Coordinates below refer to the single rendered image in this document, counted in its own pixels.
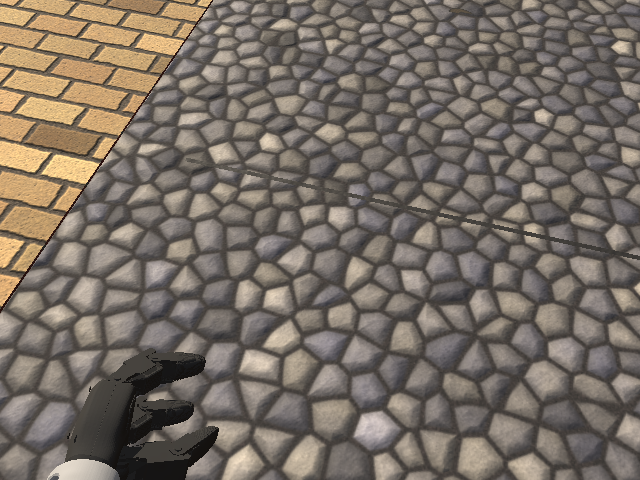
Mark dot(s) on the robot left forearm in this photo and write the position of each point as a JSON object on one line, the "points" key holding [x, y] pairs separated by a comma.
{"points": [[83, 469]]}

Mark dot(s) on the left robot hand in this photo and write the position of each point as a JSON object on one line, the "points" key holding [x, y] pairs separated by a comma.
{"points": [[112, 417]]}

